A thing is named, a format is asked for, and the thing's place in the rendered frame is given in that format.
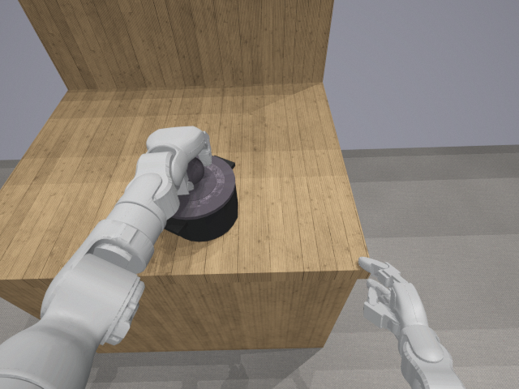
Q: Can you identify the robot left forearm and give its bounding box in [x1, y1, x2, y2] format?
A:
[41, 143, 188, 318]

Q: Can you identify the robot right hand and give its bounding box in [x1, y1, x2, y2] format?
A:
[358, 257, 429, 340]

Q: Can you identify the table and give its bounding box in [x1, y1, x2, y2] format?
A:
[0, 0, 371, 353]

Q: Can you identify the pot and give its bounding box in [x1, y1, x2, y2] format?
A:
[164, 156, 238, 242]

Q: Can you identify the lid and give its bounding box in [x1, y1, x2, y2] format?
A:
[172, 156, 235, 220]

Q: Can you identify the robot right forearm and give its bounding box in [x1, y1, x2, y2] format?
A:
[398, 325, 466, 389]

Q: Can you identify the robot left hand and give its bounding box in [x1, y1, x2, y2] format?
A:
[146, 126, 212, 195]

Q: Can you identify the knob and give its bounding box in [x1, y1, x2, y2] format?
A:
[187, 157, 204, 185]

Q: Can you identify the left robot upper arm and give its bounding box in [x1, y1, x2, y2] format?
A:
[0, 253, 145, 389]

